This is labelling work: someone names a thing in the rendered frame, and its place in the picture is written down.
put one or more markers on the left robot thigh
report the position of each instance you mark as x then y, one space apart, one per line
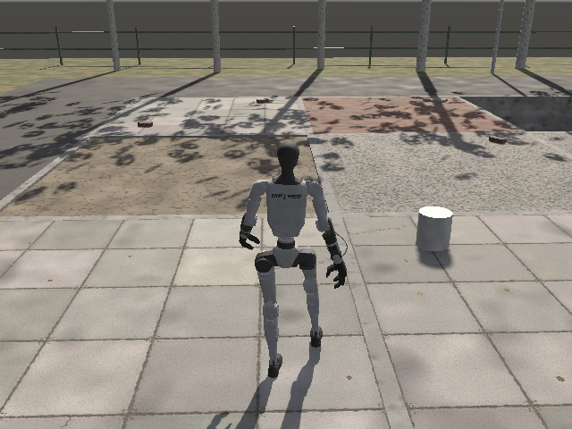
266 276

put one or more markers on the robot right upper arm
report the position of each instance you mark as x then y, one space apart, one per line
315 190

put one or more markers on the right robot foot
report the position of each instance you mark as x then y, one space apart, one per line
316 339

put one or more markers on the robot left forearm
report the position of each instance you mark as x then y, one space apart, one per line
244 229

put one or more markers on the right robot hand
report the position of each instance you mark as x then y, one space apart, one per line
341 275

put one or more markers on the robot left upper arm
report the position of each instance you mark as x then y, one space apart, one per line
254 199

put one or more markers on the left robot hand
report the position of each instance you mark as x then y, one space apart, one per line
245 244

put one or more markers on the robot right forearm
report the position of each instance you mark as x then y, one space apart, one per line
332 244

